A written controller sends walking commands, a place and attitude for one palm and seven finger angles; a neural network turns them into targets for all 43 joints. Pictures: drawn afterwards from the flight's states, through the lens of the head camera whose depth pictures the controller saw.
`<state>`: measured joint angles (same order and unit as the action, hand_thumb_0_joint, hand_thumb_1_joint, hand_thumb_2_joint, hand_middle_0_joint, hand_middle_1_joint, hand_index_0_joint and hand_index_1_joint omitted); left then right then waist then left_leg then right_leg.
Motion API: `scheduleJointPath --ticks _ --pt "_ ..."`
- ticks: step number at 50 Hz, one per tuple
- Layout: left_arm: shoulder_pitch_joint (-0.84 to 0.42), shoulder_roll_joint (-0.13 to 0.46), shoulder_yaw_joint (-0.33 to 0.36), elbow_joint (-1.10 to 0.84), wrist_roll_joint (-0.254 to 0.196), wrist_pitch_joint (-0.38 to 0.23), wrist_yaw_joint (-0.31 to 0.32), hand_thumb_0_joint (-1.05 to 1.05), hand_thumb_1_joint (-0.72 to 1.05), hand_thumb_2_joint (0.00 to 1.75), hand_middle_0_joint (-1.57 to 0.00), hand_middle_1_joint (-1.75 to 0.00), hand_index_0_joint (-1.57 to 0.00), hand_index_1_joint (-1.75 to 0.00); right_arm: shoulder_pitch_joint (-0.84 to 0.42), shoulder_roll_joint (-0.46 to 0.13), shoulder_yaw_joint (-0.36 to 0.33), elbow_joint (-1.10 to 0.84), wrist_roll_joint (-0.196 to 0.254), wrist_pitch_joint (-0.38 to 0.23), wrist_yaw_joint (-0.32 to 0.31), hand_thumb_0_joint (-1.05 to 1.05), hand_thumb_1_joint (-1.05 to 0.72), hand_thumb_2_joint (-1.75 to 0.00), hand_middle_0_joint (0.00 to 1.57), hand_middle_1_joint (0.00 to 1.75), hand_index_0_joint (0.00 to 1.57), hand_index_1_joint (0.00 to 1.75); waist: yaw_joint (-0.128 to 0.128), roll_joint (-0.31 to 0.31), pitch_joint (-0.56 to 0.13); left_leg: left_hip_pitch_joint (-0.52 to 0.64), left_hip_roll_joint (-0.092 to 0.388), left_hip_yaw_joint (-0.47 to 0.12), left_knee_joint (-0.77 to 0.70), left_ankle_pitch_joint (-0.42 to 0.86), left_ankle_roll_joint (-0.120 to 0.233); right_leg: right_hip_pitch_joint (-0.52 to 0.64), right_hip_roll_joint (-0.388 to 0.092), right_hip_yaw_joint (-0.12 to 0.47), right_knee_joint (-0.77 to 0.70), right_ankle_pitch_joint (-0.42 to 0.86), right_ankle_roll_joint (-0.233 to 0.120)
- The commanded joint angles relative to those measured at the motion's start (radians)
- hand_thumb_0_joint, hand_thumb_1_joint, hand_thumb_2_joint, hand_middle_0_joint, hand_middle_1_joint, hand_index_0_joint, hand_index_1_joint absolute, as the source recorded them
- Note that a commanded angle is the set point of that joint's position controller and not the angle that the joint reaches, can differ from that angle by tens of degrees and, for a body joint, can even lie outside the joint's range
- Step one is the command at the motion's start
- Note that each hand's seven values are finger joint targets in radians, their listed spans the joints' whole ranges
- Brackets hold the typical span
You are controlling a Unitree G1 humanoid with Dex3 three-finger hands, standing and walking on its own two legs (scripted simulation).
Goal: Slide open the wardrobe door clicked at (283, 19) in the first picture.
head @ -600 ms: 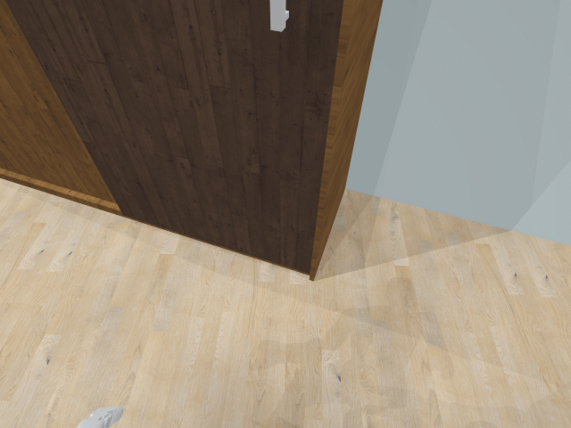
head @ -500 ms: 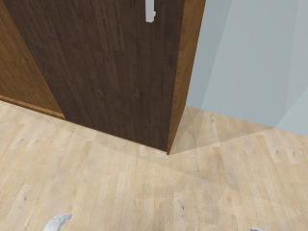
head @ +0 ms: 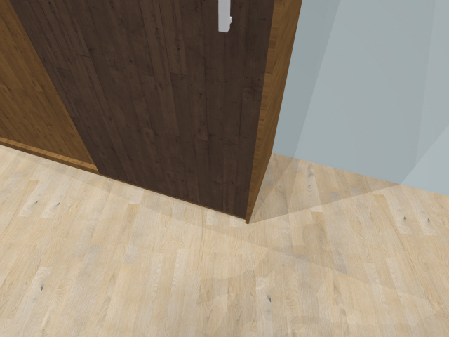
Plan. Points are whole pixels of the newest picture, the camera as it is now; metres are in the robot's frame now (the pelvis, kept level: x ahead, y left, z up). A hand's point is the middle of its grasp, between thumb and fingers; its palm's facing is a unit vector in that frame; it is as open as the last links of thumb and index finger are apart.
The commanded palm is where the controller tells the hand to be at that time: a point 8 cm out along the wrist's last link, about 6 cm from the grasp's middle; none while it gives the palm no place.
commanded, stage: stand and wait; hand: right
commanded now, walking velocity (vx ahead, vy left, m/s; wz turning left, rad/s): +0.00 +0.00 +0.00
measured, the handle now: out of the picture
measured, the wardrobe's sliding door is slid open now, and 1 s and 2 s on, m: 0.00 0.00 0.00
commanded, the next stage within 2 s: look at it before walking up in 0.22 s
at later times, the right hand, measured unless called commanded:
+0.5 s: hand out of the picture +0.07 -0.23 -0.15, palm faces -0.03 +0.95 -0.32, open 7.4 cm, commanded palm none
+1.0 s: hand out of the picture +0.05 -0.23 -0.16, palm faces -0.03 +0.95 -0.32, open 7.4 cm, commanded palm none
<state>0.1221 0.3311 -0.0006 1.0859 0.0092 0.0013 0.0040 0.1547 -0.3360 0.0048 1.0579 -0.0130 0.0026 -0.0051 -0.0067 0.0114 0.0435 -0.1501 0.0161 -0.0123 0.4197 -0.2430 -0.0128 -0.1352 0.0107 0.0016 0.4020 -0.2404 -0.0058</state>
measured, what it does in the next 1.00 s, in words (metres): stands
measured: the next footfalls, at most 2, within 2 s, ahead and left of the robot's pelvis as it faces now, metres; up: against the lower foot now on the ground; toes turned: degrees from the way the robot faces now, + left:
right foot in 1.78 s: +0.02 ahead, -0.12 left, +0.00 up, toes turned +25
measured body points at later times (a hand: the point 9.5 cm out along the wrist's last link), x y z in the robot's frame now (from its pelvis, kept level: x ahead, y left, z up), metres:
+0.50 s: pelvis -0.01 +0.01 +0.00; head -0.01 +0.01 +0.45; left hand +0.06 +0.30 -0.13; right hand +0.07 -0.28 -0.13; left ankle -0.01 +0.13 -0.74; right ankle -0.01 -0.12 -0.74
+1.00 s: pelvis -0.01 +0.01 +0.00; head -0.01 +0.01 +0.45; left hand +0.06 +0.30 -0.13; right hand +0.06 -0.28 -0.13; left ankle -0.01 +0.13 -0.74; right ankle -0.01 -0.12 -0.74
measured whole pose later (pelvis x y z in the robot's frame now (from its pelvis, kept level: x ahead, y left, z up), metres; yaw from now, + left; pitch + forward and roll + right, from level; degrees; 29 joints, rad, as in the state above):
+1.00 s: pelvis -0.01 +0.01 +0.00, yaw +0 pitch -2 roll +0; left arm 0.13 0.32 -0.01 1.12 0.01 -0.01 0.00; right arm 0.15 -0.33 0.00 1.09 -0.01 -0.01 0.00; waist -0.01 0.01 0.04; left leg -0.15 0.00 -0.01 0.37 -0.19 0.00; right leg -0.13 -0.01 0.00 0.36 -0.20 0.01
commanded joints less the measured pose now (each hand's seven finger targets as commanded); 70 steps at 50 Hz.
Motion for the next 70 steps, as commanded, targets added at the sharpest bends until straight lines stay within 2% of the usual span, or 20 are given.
scheduleJointPath --ticks 1,26,36,39,48,49,51,55,58,59,60,61,62,64,65,66,67,68,69,70 --pt "-0.057 0.195 0.037 -0.064 0.001 -0.032 0.013 0.0 0.9 0.9 -0.2 -0.3 -0.2 -0.3 -0.053 -0.195 -0.04 -0.058 0.004 -0.025 -0.009 0.0 -0.9 -0.9 0.2 0.3 0.2 0.3 0.006 -0.007 -0.089 0.023 0.103 -0.087 -0.07 0.186 0.042 0.013 -0.118 0.088 -0.07 0.173 -0.025" --pt "-0.036 0.187 0.035 -0.031 0.002 -0.033 0.011 0.0 0.9 0.9 -0.2 -0.3 -0.2 -0.3 -0.052 -0.187 -0.04 -0.041 0.001 -0.029 -0.009 0.0 -0.9 -0.9 0.2 0.3 0.2 0.3 0.007 -0.006 -0.057 -0.012 0.097 -0.107 -0.114 0.108 0.041 0.001 -0.12 0.091 -0.097 0.118 -0.015" --pt "-0.033 0.189 0.032 -0.029 0.0 -0.033 0.011 0.0 0.9 0.9 -0.2 -0.3 -0.2 -0.3 -0.044 -0.188 -0.039 -0.036 0.001 -0.029 -0.008 0.0 -0.9 -0.9 0.2 0.3 0.2 0.3 0.006 -0.011 -0.063 -0.005 0.098 -0.105 -0.116 0.122 0.04 0.005 -0.123 0.094 -0.099 0.133 -0.016" --pt "-0.028 0.189 0.032 -0.026 0.001 -0.035 0.012 0.0 0.9 0.9 -0.2 -0.3 -0.2 -0.3 -0.04 -0.189 -0.039 -0.031 0.002 -0.031 -0.008 0.0 -0.9 -0.9 0.2 0.3 0.2 0.3 0.007 -0.007 -0.09 0.015 0.101 -0.101 -0.111 0.16 0.041 0.02 -0.125 0.093 -0.096 0.16 -0.016" --pt "-0.031 0.193 0.033 -0.025 0.001 -0.034 0.014 0.0 0.9 0.9 -0.2 -0.3 -0.2 -0.3 -0.04 -0.191 -0.041 -0.031 0.001 -0.03 -0.008 0.0 -0.9 -0.9 0.2 0.3 0.2 0.3 0.006 -0.01 -0.07 0.005 0.096 -0.109 -0.116 0.172 0.042 0.022 -0.128 0.086 -0.098 0.158 -0.013" --pt "-0.022 0.175 0.033 -0.026 0.002 -0.032 0.016 0.0 0.9 0.9 -0.2 -0.3 -0.2 -0.3 -0.037 -0.175 -0.041 -0.035 0.001 -0.024 -0.008 0.0 -0.9 -0.9 0.2 0.3 0.2 0.3 0.009 -0.008 -0.069 -0.011 0.093 -0.115 -0.098 0.207 0.043 0.031 -0.132 0.073 -0.082 0.173 -0.01" --pt "0.029 0.089 0.023 -0.028 0.003 -0.018 0.02 0.0 0.9 0.9 -0.2 -0.3 -0.2 -0.3 0.005 -0.097 -0.031 -0.035 0.002 0.0 -0.012 0.0 -0.9 -0.9 0.2 0.3 0.2 0.3 0.012 -0.012 -0.074 -0.04 0.09 -0.125 -0.052 0.259 0.035 0.031 -0.136 0.036 -0.038 0.181 0.002" --pt "0.051 0.103 0.048 -0.082 0.005 0.003 0.029 0.0 0.9 0.9 -0.2 -0.3 -0.2 -0.3 0.028 -0.095 -0.05 -0.089 -0.004 0.027 -0.006 0.0 -0.9 -0.9 0.2 0.3 0.2 0.3 0.015 -0.028 -0.053 -0.131 0.053 -0.139 0.047 0.243 0.035 0.002 -0.171 0.025 0.001 0.116 -0.009" --pt "0.036 0.123 0.069 -0.125 0.007 0.007 0.032 0.0 0.9 0.9 -0.2 -0.3 -0.2 -0.3 0.042 -0.075 -0.06 -0.132 -0.006 0.037 0.005 0.0 -0.9 -0.9 0.2 0.3 0.2 0.3 0.01 -0.105 -0.046 -0.208 -0.001 -0.099 0.185 0.168 0.022 -0.011 -0.243 0.065 -0.026 0.081 -0.05" --pt "0.034 0.13 0.075 -0.137 0.007 0.005 0.033 0.0 0.9 0.9 -0.2 -0.3 -0.2 -0.3 0.049 -0.061 -0.063 -0.144 -0.007 0.04 0.008 0.0 -0.9 -0.9 0.2 0.3 0.2 0.3 0.009 -0.145 -0.049 -0.224 -0.02 -0.069 0.275 0.073 0.015 -0.021 -0.289 0.088 -0.043 0.121 -0.08" --pt "0.031 0.133 0.082 -0.146 0.006 0.001 0.032 0.0 0.9 0.9 -0.2 -0.3 -0.2 -0.3 0.055 -0.047 -0.067 -0.156 -0.008 0.044 0.011 0.0 -0.9 -0.9 0.2 0.3 0.2 0.3 0.004 -0.183 -0.05 -0.24 -0.029 -0.032 0.384 -0.115 0.005 -0.033 -0.345 0.112 -0.061 0.184 -0.122" --pt "0.013 0.128 0.085 -0.161 0.008 -0.001 0.032 0.0 0.9 0.9 -0.2 -0.3 -0.2 -0.3 0.068 -0.032 -0.073 -0.165 -0.007 0.048 0.013 0.0 -0.9 -0.9 0.2 0.3 0.2 0.3 -0.006 -0.206 -0.049 -0.241 -0.011 -0.01 0.452 -0.226 -0.001 -0.049 -0.384 0.109 -0.065 0.237 -0.156" --pt "0.0 0.12 0.086 -0.171 0.011 -0.002 0.033 0.0 0.9 0.9 -0.2 -0.3 -0.2 -0.3 0.076 -0.024 -0.078 -0.172 -0.007 0.047 0.016 0.0 -0.9 -0.9 0.2 0.3 0.2 0.3 -0.013 -0.19 -0.043 -0.206 0.015 -0.016 0.429 -0.251 0.004 -0.078 -0.384 0.082 -0.03 0.295 -0.157" --pt "-0.029 0.11 0.09 -0.185 0.014 0.003 0.031 0.0 0.9 0.9 -0.2 -0.3 -0.2 -0.3 0.172 -0.01 -0.087 -0.157 -0.009 0.037 0.022 0.0 -0.9 -0.9 0.2 0.3 0.2 0.3 -0.062 -0.134 -0.064 -0.07 0.014 0.02 0.233 -0.09 0.005 -0.127 -0.319 -0.027 0.137 0.268 -0.087" --pt "-0.019 0.082 0.09 -0.193 0.007 0.012 0.027 0.0 0.9 0.9 -0.2 -0.3 -0.2 -0.3 0.22 -0.065 -0.097 -0.148 -0.018 0.022 0.018 0.0 -0.9 -0.9 0.2 0.3 0.2 0.3 -0.08 0.068 -0.075 -0.007 0.072 -0.092 0.025 0.143 0.025 -0.198 -0.209 -0.113 0.373 0.106 -0.006" --pt "-0.006 -0.005 0.075 -0.234 0.002 0.014 0.021 0.0 0.9 0.9 -0.2 -0.3 -0.2 -0.3 0.22 -0.168 -0.118 -0.159 -0.025 0.009 0.001 0.0 -0.9 -0.9 0.2 0.3 0.2 0.3 -0.059 0.369 -0.043 0.039 0.326 -0.511 -0.107 0.405 0.13 -0.456 -0.04 -0.145 0.625 -0.333 0.063" --pt "-0.023 0.032 0.079 -0.232 0.002 0.025 0.028 0.0 0.9 0.9 -0.2 -0.3 -0.2 -0.3 0.239 -0.141 -0.115 -0.167 -0.005 0.013 -0.01 0.0 -0.9 -0.9 0.2 0.3 0.2 0.3 -0.075 0.227 -0.062 -0.026 0.332 -0.509 -0.151 0.315 0.193 -0.41 -0.061 0.012 0.704 -0.315 0.046" --pt "-0.039 0.018 0.083 -0.229 0.0 0.025 0.026 0.0 0.9 0.9 -0.2 -0.3 -0.2 -0.3 0.167 -0.131 -0.116 -0.18 -0.008 0.017 -0.012 0.0 -0.9 -0.9 0.2 0.3 0.2 0.3 -0.044 0.183 -0.027 -0.078 0.298 -0.517 -0.154 0.163 0.218 -0.426 -0.073 0.035 0.759 -0.272 0.044" --pt "-0.038 0.026 0.083 -0.222 0.004 0.025 0.022 0.0 0.9 0.9 -0.2 -0.3 -0.2 -0.3 0.118 -0.101 -0.11 -0.198 -0.006 0.017 -0.011 0.0 -0.9 -0.9 0.2 0.3 0.2 0.3 -0.03 0.137 -0.001 -0.118 0.264 -0.472 -0.158 0.088 0.215 -0.421 -0.089 0.048 0.772 -0.207 0.048" --pt "-0.016 0.02 0.084 -0.21 0.008 0.025 0.018 0.0 0.9 0.9 -0.2 -0.3 -0.2 -0.3 0.092 -0.082 -0.106 -0.206 -0.005 0.014 -0.012 0.0 -0.9 -0.9 0.2 0.3 0.2 0.3 -0.01 0.092 -0.018 -0.113 0.229 -0.421 -0.142 0.105 0.197 -0.406 -0.097 0.041 0.758 -0.155 0.055"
